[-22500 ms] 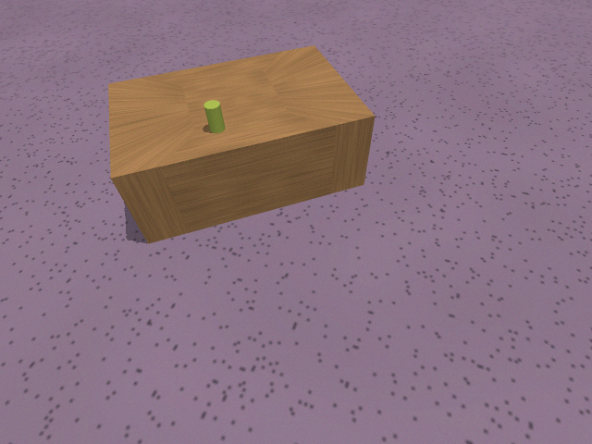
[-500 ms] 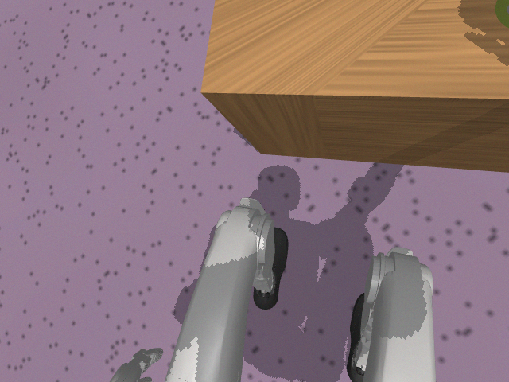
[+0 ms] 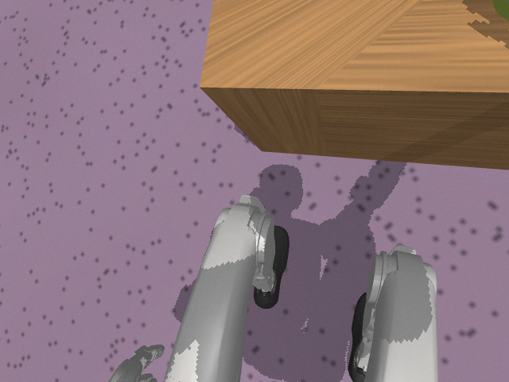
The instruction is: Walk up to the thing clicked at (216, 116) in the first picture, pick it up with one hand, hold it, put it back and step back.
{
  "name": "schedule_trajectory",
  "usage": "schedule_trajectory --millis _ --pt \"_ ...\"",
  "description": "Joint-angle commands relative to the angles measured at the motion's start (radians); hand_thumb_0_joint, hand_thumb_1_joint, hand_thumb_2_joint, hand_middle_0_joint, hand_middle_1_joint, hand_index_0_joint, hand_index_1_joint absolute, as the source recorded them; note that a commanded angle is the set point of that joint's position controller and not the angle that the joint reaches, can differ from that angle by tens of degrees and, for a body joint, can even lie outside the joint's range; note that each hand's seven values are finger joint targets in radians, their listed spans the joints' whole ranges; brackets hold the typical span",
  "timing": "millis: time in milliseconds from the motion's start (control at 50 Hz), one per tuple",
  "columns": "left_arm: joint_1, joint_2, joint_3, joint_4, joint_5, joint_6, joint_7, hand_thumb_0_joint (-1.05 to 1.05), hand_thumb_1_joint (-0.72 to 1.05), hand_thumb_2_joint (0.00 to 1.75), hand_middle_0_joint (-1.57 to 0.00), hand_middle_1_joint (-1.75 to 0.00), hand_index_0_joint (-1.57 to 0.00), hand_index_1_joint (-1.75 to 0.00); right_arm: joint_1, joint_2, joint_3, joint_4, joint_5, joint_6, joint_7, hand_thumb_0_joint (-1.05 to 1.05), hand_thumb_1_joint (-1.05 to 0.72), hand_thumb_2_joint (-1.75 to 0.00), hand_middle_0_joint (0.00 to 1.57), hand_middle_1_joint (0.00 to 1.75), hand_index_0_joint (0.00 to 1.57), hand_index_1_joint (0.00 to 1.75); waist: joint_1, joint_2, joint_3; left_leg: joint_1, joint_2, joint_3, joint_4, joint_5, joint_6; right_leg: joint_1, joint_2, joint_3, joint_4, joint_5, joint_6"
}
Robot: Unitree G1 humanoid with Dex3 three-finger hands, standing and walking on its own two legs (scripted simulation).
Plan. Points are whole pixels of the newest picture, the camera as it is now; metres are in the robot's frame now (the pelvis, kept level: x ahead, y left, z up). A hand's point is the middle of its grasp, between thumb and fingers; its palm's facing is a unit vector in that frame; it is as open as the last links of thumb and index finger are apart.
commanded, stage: open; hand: right
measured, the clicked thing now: out of the picture +0.62 -0.15 +0.02
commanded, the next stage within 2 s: withdraw in 0.24 s
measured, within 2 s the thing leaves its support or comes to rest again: rests again in 0.64 s
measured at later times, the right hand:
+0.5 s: hand out of the picture +0.63 -0.19 +0.02, palm faces +0.15 +0.99 -0.02, open 13.0 cm
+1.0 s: hand out of the picture +0.60 -0.28 +0.12, palm faces +0.21 +0.93 -0.29, open 16.6 cm
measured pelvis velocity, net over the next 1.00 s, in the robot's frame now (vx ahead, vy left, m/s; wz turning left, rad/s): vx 0.02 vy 0.00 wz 0.02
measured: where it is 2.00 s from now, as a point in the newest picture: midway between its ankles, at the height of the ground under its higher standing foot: (314, 316)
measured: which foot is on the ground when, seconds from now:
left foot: down 0.00-1.00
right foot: down 0.00-1.00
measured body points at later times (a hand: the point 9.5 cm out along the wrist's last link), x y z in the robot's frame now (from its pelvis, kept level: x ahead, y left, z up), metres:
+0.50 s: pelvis +0.00 +0.00 +0.00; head +0.26 -0.04 +0.36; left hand -0.01 +0.27 -0.09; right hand +0.62 -0.24 +0.03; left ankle +0.15 +0.14 -0.40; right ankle +0.05 -0.11 -0.40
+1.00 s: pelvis +0.02 +0.00 +0.11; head +0.25 -0.03 +0.50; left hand +0.04 +0.27 +0.00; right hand +0.58 -0.33 +0.14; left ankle +0.15 +0.14 -0.40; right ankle +0.05 -0.11 -0.40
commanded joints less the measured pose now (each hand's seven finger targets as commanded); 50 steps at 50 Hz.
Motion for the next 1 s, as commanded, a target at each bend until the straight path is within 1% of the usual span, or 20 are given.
schedule_trajectory --millis 0,40,140,200,220,240,360,480,580,640,700,760,800,820,840,860,900,920,960,980 --pt "0.271 0.239 0.082 0.008 0.006 0.005 0.019 0.00 0.88 0.91 -0.22 -0.31 -0.22 -0.31 -0.516 -0.212 0.011 -0.251 0.011 -0.089 0.000 0.00 0.26 -0.46 0.94 0.70 0.95 0.70 0.035 -0.292 -0.792 0.622 -0.029 0.019 -0.113 0.076 0.049 0.317 -0.021 -0.019 -0.323 0.210 0.000" --pt "0.281 0.240 0.083 0.011 0.007 0.003 0.017 0.00 0.88 0.91 -0.22 -0.31 -0.22 -0.32 -0.479 -0.216 0.006 -0.220 0.007 -0.084 -0.002 0.00 0.24 -0.45 0.90 0.66 0.90 0.67 0.036 -0.291 -0.784 0.615 -0.029 0.024 -0.100 0.103 0.051 0.323 -0.024 -0.014 -0.313 0.244 0.004" --pt "0.272 0.236 0.072 0.012 0.009 0.009 0.016 0.00 0.88 0.91 -0.22 -0.32 -0.22 -0.32 -0.449 -0.194 0.015 -0.121 -0.003 -0.070 -0.005 0.00 0.20 -0.39 0.79 0.57 0.78 0.57 0.042 -0.250 -0.691 0.599 -0.032 0.027 -0.113 0.054 0.045 0.249 -0.022 -0.013 -0.317 0.179 -0.004" --pt "0.267 0.242 0.076 0.001 0.007 0.013 0.015 0.00 0.87 0.91 -0.22 -0.32 -0.22 -0.32 -0.466 -0.236 0.007 -0.149 -0.012 -0.073 -0.009 0.00 0.19 -0.37 0.73 0.53 0.73 0.53 0.026 -0.256 -0.714 0.590 -0.035 0.025 -0.119 0.023 0.042 0.260 -0.023 -0.007 -0.330 0.145 -0.007" --pt "0.277 0.241 0.076 -0.002 0.008 0.013 0.015 0.00 0.87 0.90 -0.22 -0.32 -0.22 -0.32 -0.498 -0.241 0.011 -0.203 -0.011 -0.080 -0.008 0.00 0.17 -0.38 0.72 0.53 0.71 0.53 0.034 -0.268 -0.754 0.619 -0.034 0.027 -0.114 0.050 0.042 0.270 -0.021 -0.011 -0.323 0.171 -0.007" --pt "0.277 0.242 0.073 -0.003 0.006 0.014 0.015 0.00 0.87 0.90 -0.22 -0.32 -0.22 -0.32 -0.431 -0.218 0.009 -0.120 -0.009 -0.070 -0.007 0.00 0.17 -0.35 0.70 0.50 0.69 0.50 0.041 -0.240 -0.748 0.621 -0.035 0.028 -0.114 0.058 0.043 0.270 -0.020 -0.016 -0.315 0.183 -0.007" --pt "0.278 0.239 0.073 -0.006 0.005 0.019 0.018 0.00 0.89 0.90 -0.22 -0.31 -0.22 -0.31 -0.468 -0.234 0.009 -0.182 -0.004 -0.078 -0.007 0.00 0.19 -0.37 0.48 0.42 0.48 0.42 0.038 -0.263 -0.752 0.611 -0.035 0.027 -0.112 0.057 0.045 0.275 -0.022 -0.013 -0.323 0.180 -0.006" --pt "0.286 0.240 0.078 -0.016 -0.003 0.027 0.023 0.00 0.88 0.90 -0.22 -0.30 -0.21 -0.31 -0.531 -0.379 -0.049 -0.346 -0.011 -0.073 -0.013 0.00 0.23 -0.31 0.35 0.32 0.34 0.32 -0.009 -0.347 -0.901 0.698 -0.034 0.012 -0.128 0.103 0.052 0.395 -0.025 -0.026 -0.356 0.246 0.001" --pt "0.292 0.227 0.089 -0.024 -0.026 0.032 0.038 0.00 0.87 0.91 -0.21 -0.30 -0.20 -0.31 -0.508 -0.413 -0.067 -0.420 -0.007 -0.013 0.006 0.00 0.28 -0.26 0.27 0.25 0.27 0.25 -0.041 -0.387 -0.993 0.771 -0.036 0.002 -0.169 0.145 0.058 0.532 -0.030 -0.019 -0.424 0.307 0.009" --pt "0.289 0.231 0.105 -0.001 -0.042 0.024 0.048 0.00 0.87 0.91 -0.21 -0.30 -0.20 -0.31 -0.445 -0.362 -0.048 -0.345 0.007 0.039 0.041 0.00 0.30 -0.23 0.26 0.23 0.26 0.23 -0.018 -0.332 -0.890 0.765 -0.041 0.009 -0.218 0.131 0.057 0.530 -0.036 -0.004 -0.461 0.287 0.010" --pt "0.276 0.224 0.113 0.007 -0.055 0.010 0.052 0.00 0.86 0.91 -0.21 -0.30 -0.20 -0.31 -0.382 -0.318 -0.028 -0.273 0.021 0.079 0.083 0.00 0.33 -0.20 0.18 0.17 0.18 0.17 -0.020 -0.290 -0.795 0.741 -0.046 0.014 -0.267 0.102 0.056 0.541 -0.044 0.020 -0.504 0.263 0.010" --pt "0.257 0.213 0.107 0.004 -0.066 -0.004 0.050 0.00 0.85 0.91 -0.22 -0.30 -0.21 -0.31 -0.267 -0.235 0.001 -0.165 0.050 0.106 0.123 0.00 0.35 -0.13 0.12 0.10 0.12 0.10 -0.013 -0.199 -0.635 0.724 -0.045 0.020 -0.296 0.099 0.054 0.492 -0.053 0.033 -0.525 0.263 0.007" --pt "0.264 0.211 0.115 0.008 -0.069 -0.008 0.047 0.00 0.82 0.91 -0.22 -0.30 -0.20 -0.31 -0.246 -0.218 0.007 -0.145 0.067 0.106 0.140 0.00 0.39 -0.06 0.07 0.04 0.08 0.04 -0.011 -0.157 -0.604 0.726 -0.052 0.020 -0.321 0.093 0.052 0.488 -0.058 0.034 -0.532 0.257 0.001" --pt "0.245 0.196 0.113 0.009 -0.072 0.022 0.034 0.00 0.86 0.91 -0.22 -0.31 -0.21 -0.32 -0.147 -0.414 0.014 -0.022 -0.103 0.169 0.081 0.00 0.39 -0.09 0.05 0.06 0.06 0.06 -0.091 -0.175 -0.600 0.750 -0.068 0.015 -0.365 0.056 0.050 0.575 -0.056 0.031 -0.599 0.252 0.008" --pt "0.240 0.174 0.100 -0.013 -0.076 0.038 0.021 0.00 0.84 0.91 -0.22 -0.31 -0.21 -0.32 -0.225 -0.386 0.021 -0.097 -0.090 0.188 0.051 0.00 0.45 -0.08 0.05 0.06 0.06 0.06 -0.062 -0.177 -0.624 0.797 -0.068 0.014 -0.393 0.072 0.050 0.579 -0.059 0.021 -0.605 0.260 0.003" --pt "0.242 0.184 0.109 -0.013 -0.079 0.041 0.018 0.00 0.84 0.91 -0.22 -0.31 -0.21 -0.32 -0.250 -0.332 0.058 -0.084 -0.087 0.201 0.046 0.00 0.45 -0.07 0.05 0.06 0.06 0.06 -0.046 -0.165 -0.613 0.794 -0.068 0.013 -0.410 0.061 0.048 0.603 -0.060 0.023 -0.620 0.244 0.001" --pt "0.247 0.195 0.121 -0.017 -0.072 0.059 0.013 0.00 0.85 0.91 -0.21 -0.30 -0.20 -0.31 -0.340 -0.469 0.009 -0.218 -0.113 0.206 0.027 0.00 0.50 -0.07 0.05 0.06 0.06 0.06 -0.101 -0.242 -0.699 0.882 -0.069 0.004 -0.437 0.075 0.050 0.667 -0.056 0.012 -0.660 0.266 0.004" --pt "0.236 0.189 0.121 -0.024 -0.074 0.061 0.011 0.00 0.86 0.91 -0.21 -0.30 -0.20 -0.31 -0.432 -0.551 -0.024 -0.347 -0.123 0.201 0.012 0.00 0.47 -0.08 0.05 0.06 0.06 0.06 -0.121 -0.314 -0.811 0.930 -0.070 -0.001 -0.452 0.101 0.048 0.755 -0.056 0.008 -0.677 0.307 0.009" --pt "0.258 0.201 0.128 -0.041 -0.081 0.067 0.014 0.00 0.87 0.91 -0.21 -0.30 -0.20 -0.30 -0.436 -0.659 -0.083 -0.438 -0.140 0.207 -0.016 0.00 0.49 -0.07 0.05 0.06 0.06 0.06 -0.149 -0.356 -0.956 1.045 -0.071 -0.007 -0.482 0.155 0.049 0.894 -0.063 0.004 -0.709 0.388 0.017" --pt "0.263 0.214 0.140 -0.045 -0.082 0.069 0.020 0.00 0.89 0.90 -0.20 -0.29 -0.20 -0.30 -0.310 -0.665 -0.110 -0.356 -0.143 0.220 -0.032 0.00 0.48 -0.10 0.06 0.07 0.06 0.07 -0.149 -0.333 -0.948 1.094 -0.074 -0.003 -0.509 0.172 0.051 0.924 -0.066 -0.002 -0.725 0.420 0.017"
